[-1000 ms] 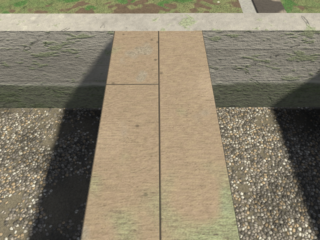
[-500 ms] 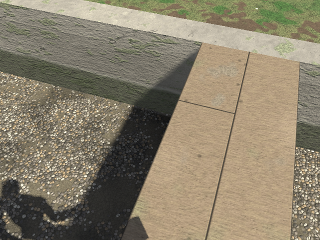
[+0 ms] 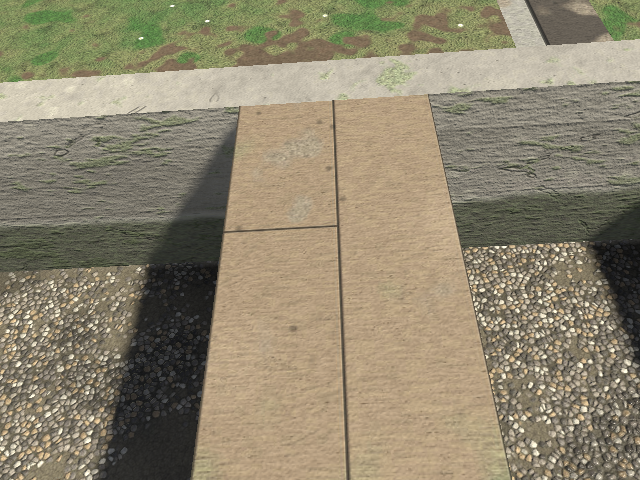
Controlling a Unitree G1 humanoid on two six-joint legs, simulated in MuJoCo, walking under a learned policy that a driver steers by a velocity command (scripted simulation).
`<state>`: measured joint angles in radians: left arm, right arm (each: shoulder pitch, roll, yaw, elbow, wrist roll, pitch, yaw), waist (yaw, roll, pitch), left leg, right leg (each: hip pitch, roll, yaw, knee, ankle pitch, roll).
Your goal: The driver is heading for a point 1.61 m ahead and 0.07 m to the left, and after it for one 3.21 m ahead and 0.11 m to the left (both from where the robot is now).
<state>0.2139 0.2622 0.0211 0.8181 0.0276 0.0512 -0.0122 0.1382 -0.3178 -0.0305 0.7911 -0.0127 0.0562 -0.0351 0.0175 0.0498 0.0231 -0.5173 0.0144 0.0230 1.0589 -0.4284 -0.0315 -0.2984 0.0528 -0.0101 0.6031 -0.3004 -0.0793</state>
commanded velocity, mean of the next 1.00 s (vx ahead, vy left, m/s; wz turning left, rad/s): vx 0.06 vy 0.00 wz -0.01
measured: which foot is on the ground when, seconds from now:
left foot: up 0.00-0.36, down 0.38-0.76, up 0.78-1.00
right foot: down 0.00-0.38, up 0.40-0.72, down 0.74-1.00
